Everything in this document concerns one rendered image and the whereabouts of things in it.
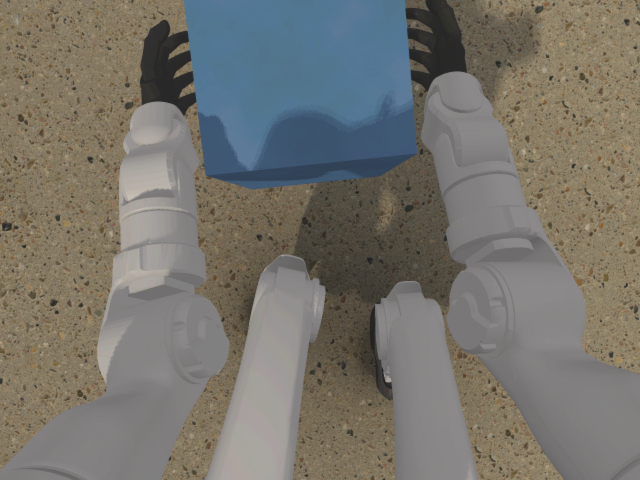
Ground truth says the robot right upper arm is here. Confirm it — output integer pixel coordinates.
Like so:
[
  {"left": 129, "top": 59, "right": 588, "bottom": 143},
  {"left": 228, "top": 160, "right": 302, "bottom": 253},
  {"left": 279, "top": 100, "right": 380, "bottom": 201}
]
[{"left": 446, "top": 261, "right": 640, "bottom": 480}]

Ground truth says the left robot forearm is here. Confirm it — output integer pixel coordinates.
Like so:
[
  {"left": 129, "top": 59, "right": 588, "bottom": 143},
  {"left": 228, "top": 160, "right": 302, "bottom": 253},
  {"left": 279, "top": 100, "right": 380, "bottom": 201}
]
[{"left": 97, "top": 102, "right": 207, "bottom": 374}]

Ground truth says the robot left hand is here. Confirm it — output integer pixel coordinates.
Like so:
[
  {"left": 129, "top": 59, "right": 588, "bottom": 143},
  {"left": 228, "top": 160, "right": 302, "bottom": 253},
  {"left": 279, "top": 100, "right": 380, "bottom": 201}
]
[{"left": 140, "top": 20, "right": 196, "bottom": 116}]

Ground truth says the right robot forearm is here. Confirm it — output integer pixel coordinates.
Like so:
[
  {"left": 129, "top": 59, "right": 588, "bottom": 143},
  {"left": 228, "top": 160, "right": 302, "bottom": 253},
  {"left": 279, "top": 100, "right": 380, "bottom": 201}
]
[{"left": 421, "top": 71, "right": 586, "bottom": 325}]

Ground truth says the robot left thigh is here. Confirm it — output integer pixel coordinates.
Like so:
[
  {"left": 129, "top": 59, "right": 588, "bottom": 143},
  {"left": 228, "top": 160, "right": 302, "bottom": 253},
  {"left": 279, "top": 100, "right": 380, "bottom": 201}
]
[{"left": 204, "top": 266, "right": 325, "bottom": 480}]

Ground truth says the carton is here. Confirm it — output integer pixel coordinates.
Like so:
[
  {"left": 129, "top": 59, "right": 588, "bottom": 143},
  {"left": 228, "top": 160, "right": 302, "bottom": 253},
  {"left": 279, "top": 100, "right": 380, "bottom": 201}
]
[{"left": 184, "top": 0, "right": 417, "bottom": 189}]

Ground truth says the robot right hand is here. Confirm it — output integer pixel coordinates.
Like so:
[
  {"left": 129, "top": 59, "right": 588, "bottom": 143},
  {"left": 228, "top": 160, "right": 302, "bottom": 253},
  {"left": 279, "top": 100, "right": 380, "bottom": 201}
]
[{"left": 406, "top": 0, "right": 467, "bottom": 92}]

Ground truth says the robot left upper arm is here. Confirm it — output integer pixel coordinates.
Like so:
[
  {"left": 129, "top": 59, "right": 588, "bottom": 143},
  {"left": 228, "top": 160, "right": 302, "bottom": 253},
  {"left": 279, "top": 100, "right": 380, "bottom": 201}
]
[{"left": 0, "top": 292, "right": 229, "bottom": 480}]

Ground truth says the right robot shin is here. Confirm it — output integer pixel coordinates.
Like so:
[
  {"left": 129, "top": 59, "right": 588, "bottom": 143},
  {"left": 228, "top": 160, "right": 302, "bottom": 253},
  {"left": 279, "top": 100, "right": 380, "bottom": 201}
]
[{"left": 381, "top": 281, "right": 445, "bottom": 382}]

